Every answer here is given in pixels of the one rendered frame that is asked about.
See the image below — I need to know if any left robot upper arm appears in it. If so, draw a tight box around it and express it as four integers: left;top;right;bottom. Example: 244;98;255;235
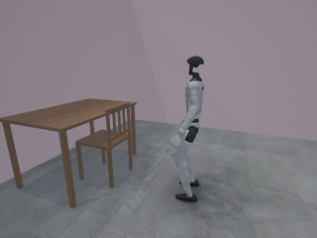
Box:
188;81;199;114

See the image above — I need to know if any table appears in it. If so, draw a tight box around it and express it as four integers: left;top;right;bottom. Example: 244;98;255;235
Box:
0;98;137;208

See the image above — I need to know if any robot left hand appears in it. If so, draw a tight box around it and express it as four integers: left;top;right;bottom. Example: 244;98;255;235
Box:
165;135;182;157

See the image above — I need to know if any chair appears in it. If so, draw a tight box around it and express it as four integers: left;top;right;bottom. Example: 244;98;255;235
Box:
75;102;133;188

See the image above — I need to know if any right robot shin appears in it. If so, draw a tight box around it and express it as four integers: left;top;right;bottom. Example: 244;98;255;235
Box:
186;158;194;182

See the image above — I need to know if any left robot shin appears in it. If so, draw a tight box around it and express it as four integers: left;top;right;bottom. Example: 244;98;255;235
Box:
175;164;192;197

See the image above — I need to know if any robot left forearm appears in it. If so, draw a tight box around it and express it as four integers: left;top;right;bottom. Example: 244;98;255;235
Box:
176;106;196;138

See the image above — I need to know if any robot shin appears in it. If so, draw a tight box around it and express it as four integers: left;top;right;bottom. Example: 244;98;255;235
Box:
175;164;192;197
186;158;194;182

